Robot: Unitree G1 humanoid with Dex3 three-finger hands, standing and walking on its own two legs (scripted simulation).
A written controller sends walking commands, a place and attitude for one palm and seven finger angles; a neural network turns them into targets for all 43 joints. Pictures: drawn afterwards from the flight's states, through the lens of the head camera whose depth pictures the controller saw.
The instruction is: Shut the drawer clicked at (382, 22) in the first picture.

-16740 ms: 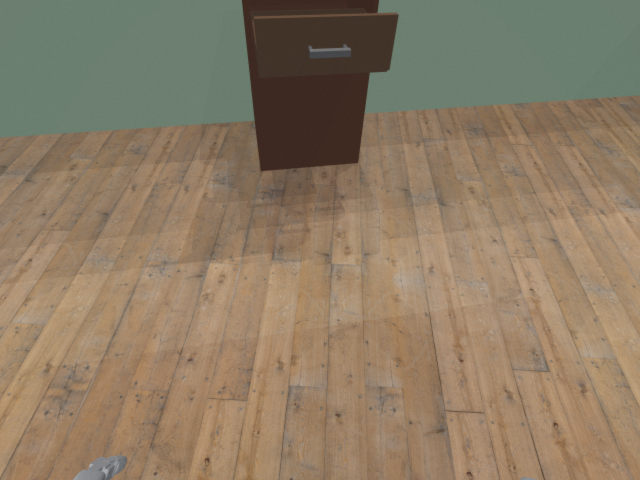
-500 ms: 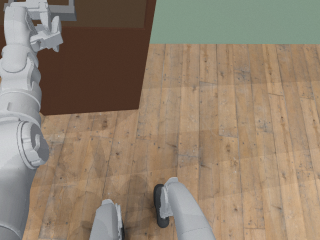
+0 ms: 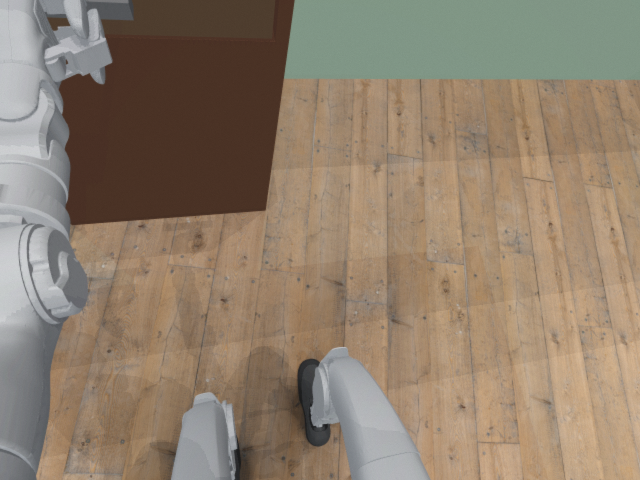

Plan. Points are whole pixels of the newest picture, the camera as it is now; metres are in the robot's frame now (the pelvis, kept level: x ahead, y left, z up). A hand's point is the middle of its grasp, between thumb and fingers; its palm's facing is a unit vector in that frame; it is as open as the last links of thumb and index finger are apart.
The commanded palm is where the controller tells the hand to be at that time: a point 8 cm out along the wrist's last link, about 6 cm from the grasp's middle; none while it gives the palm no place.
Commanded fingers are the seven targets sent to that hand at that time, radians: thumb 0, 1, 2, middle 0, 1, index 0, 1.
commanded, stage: pull the fist back off the drawer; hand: left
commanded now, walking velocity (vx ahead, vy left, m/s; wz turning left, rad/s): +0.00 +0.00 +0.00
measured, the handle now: out of the picture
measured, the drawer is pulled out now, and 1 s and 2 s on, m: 0.00 0.00 0.00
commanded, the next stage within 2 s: draw the hand back to the body in 0.34 s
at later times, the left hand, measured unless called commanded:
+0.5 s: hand (100, 47) +0.59 +0.14 +0.07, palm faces -0.03 -1.00 -0.04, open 3.2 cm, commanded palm +0.54 +0.18 +0.09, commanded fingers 0.00 0.90 0.90 -1.40 -1.60 -1.40 -1.60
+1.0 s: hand out of the picture +0.43 +0.18 +0.17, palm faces -0.02 -0.99 -0.11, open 3.2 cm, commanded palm +0.39 +0.23 +0.18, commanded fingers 0.00 0.90 0.90 -1.40 -1.60 -1.40 -1.60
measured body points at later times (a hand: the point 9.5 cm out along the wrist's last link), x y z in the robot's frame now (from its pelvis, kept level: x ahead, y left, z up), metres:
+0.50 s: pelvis +0.04 +0.00 +0.02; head +0.22 +0.01 +0.44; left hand +0.58 +0.19 +0.07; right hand +0.04 -0.26 -0.09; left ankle +0.01 +0.10 -0.62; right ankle +0.11 -0.13 -0.62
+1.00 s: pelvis +0.08 +0.00 +0.09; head +0.13 +0.00 +0.54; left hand +0.42 +0.23 +0.17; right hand +0.23 -0.24 +0.00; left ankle +0.01 +0.11 -0.62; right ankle +0.11 -0.13 -0.62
